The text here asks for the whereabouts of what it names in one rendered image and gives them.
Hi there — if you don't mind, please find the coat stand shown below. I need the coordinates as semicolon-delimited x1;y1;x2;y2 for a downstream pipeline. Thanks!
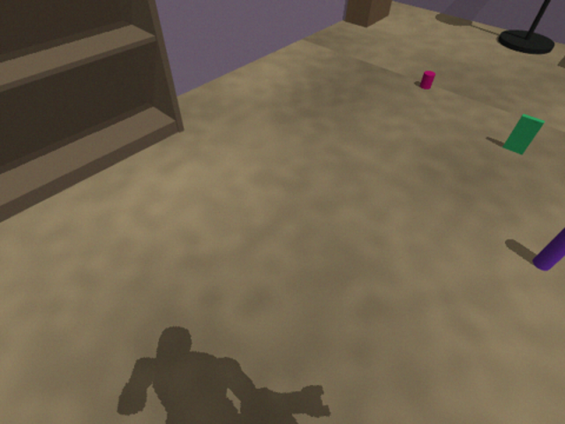
498;0;554;54

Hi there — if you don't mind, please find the bookshelf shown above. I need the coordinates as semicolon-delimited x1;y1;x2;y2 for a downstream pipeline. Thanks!
0;0;185;223

